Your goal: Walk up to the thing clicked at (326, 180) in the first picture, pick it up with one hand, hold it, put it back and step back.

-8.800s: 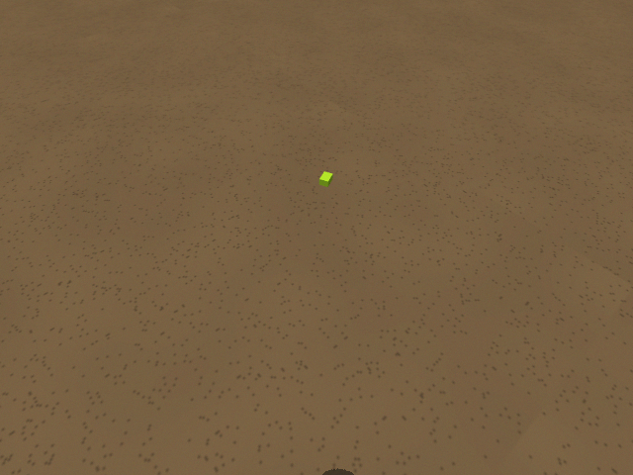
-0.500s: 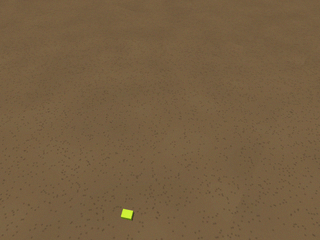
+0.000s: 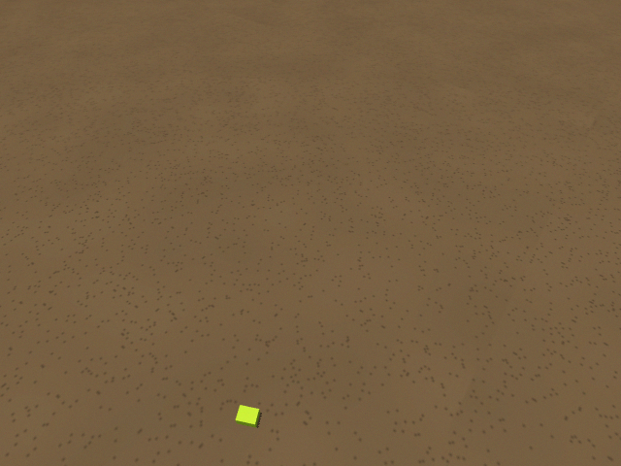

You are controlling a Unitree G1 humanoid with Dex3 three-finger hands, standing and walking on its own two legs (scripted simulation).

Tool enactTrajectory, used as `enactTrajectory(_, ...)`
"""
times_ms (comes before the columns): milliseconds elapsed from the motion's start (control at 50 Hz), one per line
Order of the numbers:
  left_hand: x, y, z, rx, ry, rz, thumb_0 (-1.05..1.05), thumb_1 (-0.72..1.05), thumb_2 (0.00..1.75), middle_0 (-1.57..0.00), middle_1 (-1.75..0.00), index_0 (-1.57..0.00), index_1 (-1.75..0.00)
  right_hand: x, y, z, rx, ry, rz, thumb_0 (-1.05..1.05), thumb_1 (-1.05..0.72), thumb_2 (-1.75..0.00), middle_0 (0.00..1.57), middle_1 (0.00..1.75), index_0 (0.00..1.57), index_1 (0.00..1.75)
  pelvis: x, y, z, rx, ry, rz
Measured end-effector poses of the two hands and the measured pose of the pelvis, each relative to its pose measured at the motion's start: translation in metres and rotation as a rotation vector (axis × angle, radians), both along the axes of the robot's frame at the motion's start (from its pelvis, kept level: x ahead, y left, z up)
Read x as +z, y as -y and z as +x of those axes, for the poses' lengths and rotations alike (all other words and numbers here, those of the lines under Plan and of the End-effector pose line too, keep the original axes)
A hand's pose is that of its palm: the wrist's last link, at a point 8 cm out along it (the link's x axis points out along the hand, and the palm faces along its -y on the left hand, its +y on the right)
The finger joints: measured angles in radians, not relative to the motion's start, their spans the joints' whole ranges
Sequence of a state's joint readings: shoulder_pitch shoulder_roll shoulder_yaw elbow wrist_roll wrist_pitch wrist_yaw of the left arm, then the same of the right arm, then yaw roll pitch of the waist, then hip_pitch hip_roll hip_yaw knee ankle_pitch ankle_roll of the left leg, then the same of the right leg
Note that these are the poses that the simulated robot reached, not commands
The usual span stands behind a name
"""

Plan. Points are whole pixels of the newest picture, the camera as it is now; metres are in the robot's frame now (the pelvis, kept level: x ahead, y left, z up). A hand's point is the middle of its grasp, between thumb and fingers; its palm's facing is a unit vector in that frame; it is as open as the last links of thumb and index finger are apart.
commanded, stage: stand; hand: left
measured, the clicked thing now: (248, 416) +0.40 +0.20 -0.77
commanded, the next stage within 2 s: walk up in 0.56 s
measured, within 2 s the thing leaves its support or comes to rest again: neither
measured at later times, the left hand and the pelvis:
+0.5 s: hand out of the picture +0.06 +0.25 -0.16, palm faces -0.03 -0.94 -0.34, open 7.4 cm; pelvis +0.00 +0.00 +0.00, yaw +0 degrees
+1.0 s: hand out of the picture +0.05 +0.24 -0.16, palm faces -0.03 -0.94 -0.33, open 7.3 cm; pelvis -0.03 -0.01 +0.00, yaw +0 degrees
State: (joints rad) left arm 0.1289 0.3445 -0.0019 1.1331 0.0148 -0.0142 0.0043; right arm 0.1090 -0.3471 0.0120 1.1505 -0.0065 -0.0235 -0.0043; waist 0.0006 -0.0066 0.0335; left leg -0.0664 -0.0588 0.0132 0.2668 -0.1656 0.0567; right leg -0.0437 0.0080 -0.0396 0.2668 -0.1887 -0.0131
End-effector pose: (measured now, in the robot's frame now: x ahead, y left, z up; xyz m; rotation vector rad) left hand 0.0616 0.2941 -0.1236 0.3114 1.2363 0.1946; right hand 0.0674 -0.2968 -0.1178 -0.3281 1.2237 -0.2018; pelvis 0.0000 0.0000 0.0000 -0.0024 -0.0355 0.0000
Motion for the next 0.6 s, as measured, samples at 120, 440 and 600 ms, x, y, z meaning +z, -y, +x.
enactTrajectory(120,0.0,-0.0001,-0.0032,0.0,-0.004,0.0,0.01,0.91,0.9,-0.2,-0.3,-0.21,-0.3,-0.0002,0.0006,-0.0038,-0.001,-0.005,-0.001,0.01,-0.9,-0.9,0.21,0.3,0.2,0.3,0.0,0.0002,-0.0014,0.0,0.0,0.0)
enactTrajectory(440,-0.001,0.0008,-0.007,-0.002,-0.021,-0.001,0.01,0.91,0.9,-0.2,-0.3,-0.21,-0.3,-0.0018,0.0011,-0.0088,-0.006,-0.026,0.002,0.01,-0.9,-0.9,0.21,0.3,0.2,0.3,0.0,0.0006,-0.0006,0.0,-0.004,0.001)
enactTrajectory(600,-0.0011,0.0009,-0.0026,0.005,-0.01,-0.004,0.01,0.91,0.9,-0.2,-0.3,-0.21,-0.3,-0.0004,0.0012,-0.0036,-0.007,-0.01,0.001,0.01,-0.9,-0.9,0.21,0.3,0.2,0.3,-0.0001,0.001,-0.0006,0.0,-0.004,0.0)
